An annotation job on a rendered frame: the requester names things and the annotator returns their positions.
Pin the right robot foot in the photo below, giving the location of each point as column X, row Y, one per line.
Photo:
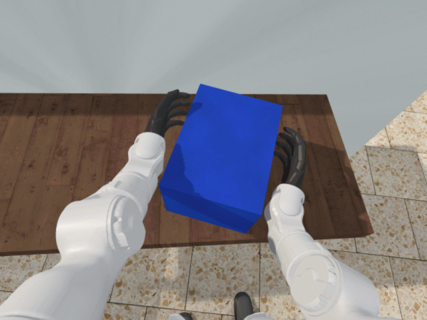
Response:
column 242, row 306

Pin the left robot forearm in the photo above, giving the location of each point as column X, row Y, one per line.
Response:
column 138, row 179

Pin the right robot upper arm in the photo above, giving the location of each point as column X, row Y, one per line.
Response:
column 326, row 289

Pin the robot right hand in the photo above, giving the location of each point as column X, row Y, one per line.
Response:
column 295, row 164

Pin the right robot forearm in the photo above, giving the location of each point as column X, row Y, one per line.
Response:
column 287, row 237

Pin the left robot upper arm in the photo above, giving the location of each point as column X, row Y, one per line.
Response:
column 95, row 238

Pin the robot left hand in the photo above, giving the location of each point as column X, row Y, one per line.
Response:
column 159, row 121

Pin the carton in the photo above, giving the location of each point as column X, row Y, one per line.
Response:
column 219, row 169

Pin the table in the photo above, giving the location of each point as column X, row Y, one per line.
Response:
column 57, row 148

